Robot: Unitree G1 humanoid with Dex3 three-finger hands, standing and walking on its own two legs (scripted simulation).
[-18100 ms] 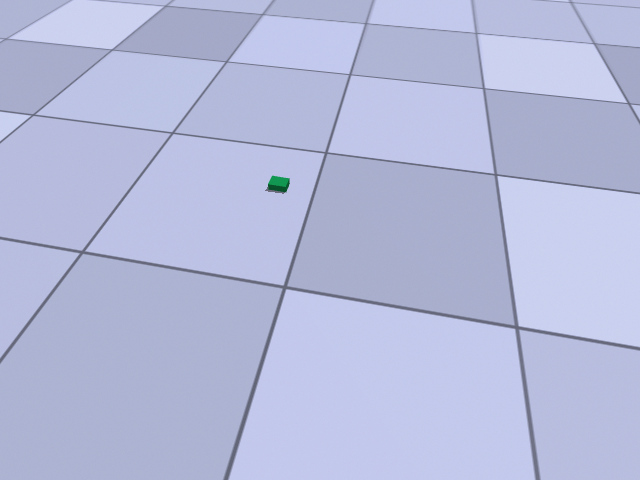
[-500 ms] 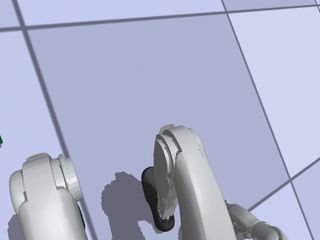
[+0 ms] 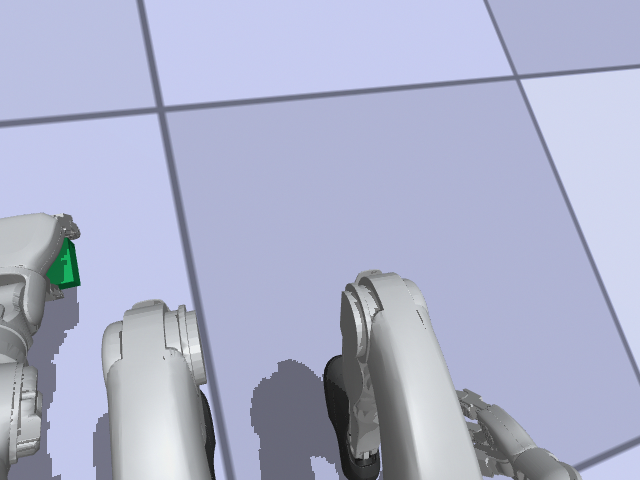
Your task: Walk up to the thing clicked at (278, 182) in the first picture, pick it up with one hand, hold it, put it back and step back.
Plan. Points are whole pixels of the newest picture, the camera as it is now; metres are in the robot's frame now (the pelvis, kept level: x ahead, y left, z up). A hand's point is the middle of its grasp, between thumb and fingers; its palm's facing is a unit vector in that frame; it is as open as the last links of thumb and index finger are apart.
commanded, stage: settle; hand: left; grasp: from above
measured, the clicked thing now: (38, 268) +0.39 +0.33 -0.21
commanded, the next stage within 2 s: lift in 0.28 s
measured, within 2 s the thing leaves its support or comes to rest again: neither
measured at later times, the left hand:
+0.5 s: hand (17, 260) +0.38 +0.32 -0.12, palm faces -0.44 -0.08 -0.89, open 9.0 cm
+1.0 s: hand out of the picture +0.34 +0.32 +0.01, palm faces -0.43 -0.09 -0.90, open 9.0 cm
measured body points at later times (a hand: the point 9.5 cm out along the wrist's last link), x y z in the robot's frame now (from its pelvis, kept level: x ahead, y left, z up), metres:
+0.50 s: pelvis -0.01 +0.00 +0.03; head +0.20 +0.06 +0.43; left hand +0.40 +0.32 -0.07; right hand +0.08 -0.28 -0.08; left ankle +0.07 +0.13 -0.29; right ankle +0.10 -0.13 -0.29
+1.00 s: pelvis -0.01 +0.01 +0.12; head +0.16 +0.06 +0.54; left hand +0.36 +0.32 +0.06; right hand +0.14 -0.26 +0.00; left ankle +0.07 +0.13 -0.29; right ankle +0.10 -0.13 -0.29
